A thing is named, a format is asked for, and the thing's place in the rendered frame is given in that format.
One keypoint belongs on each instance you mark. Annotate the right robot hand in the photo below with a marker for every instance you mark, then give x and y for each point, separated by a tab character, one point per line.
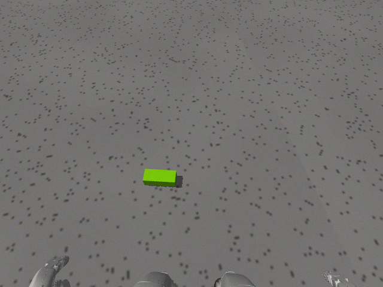
337	280

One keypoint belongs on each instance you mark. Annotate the left robot hand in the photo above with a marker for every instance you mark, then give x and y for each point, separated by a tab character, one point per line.
45	276

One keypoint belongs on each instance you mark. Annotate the carton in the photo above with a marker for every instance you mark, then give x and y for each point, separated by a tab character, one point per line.
160	177

